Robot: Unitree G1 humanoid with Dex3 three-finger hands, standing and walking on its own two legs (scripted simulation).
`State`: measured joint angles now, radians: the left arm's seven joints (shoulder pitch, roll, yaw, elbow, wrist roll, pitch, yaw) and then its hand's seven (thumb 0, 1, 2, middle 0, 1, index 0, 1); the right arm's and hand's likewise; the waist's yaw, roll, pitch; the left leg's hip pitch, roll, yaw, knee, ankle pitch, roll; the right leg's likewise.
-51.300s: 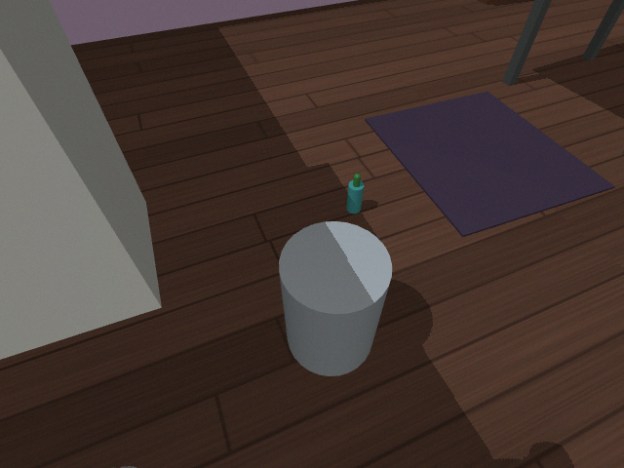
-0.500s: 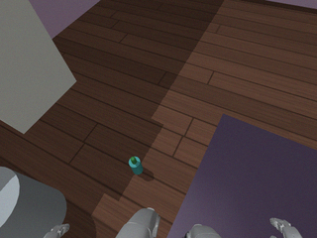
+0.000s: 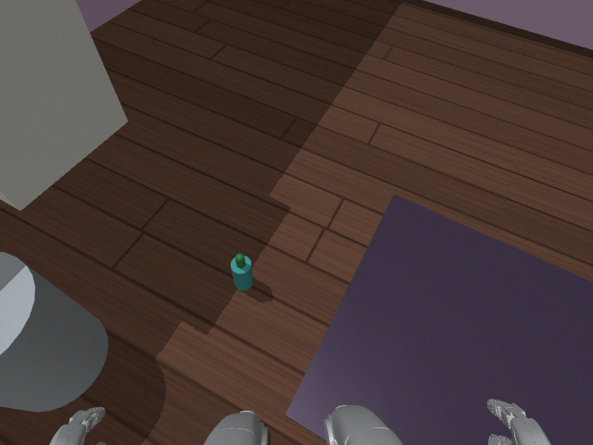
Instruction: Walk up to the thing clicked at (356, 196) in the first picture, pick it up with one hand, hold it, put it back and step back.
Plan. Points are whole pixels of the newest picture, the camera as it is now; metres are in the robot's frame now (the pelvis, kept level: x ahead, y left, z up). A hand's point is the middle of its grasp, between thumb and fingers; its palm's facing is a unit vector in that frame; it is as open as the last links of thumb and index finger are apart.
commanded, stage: step back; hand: left
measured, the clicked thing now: (241, 269) +0.63 +0.18 -0.66
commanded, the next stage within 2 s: none
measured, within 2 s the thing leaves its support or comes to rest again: neither
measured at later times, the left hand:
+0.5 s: hand out of the picture -0.02 +0.26 -0.15, palm faces -0.02 -0.92 -0.39, open 7.4 cm
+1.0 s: hand out of the picture -0.26 +0.23 -0.15, palm faces -0.07 -0.91 -0.40, open 7.4 cm
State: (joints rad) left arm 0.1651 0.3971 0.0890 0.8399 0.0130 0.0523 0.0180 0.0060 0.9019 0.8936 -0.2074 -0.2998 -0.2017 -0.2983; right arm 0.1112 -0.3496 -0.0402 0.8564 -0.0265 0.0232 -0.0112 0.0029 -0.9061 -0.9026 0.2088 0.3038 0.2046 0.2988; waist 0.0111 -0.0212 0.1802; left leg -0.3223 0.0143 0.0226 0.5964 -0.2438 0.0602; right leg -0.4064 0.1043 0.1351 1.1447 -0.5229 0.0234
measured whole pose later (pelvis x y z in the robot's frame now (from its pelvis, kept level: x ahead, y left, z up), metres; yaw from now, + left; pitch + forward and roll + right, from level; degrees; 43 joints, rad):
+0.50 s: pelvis -0.17 +0.00 -0.02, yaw +0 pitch -3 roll +1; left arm 0.11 0.40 0.08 0.76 0.03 0.06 0.01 0.01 0.90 0.89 -0.21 -0.30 -0.20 -0.30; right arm 0.21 -0.37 -0.05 0.91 -0.03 0.03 -0.02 0.00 -0.91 -0.90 0.21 0.30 0.20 0.30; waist 0.00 -0.06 0.19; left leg -0.26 -0.07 -0.01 0.67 -0.37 0.02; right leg -0.40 -0.06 0.04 0.75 -0.30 0.01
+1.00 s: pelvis -0.34 -0.04 -0.01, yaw -5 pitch -2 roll +1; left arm 0.23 0.36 0.08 0.86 0.04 0.07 -0.02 0.01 0.90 0.89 -0.21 -0.30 -0.20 -0.30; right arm 0.16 -0.42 -0.06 0.84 -0.01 0.05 -0.04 0.00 -0.91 -0.90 0.21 0.30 0.20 0.30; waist 0.03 0.01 0.13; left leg -0.58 -0.08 -0.12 1.08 -0.45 -0.01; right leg -0.29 -0.01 0.04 0.69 -0.38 -0.01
